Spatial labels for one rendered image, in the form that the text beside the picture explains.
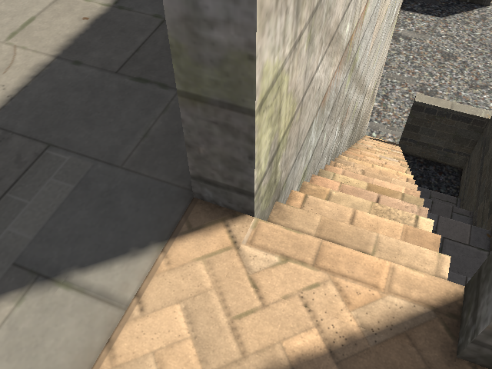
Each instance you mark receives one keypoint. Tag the stairs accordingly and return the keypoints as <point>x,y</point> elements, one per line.
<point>367,200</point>

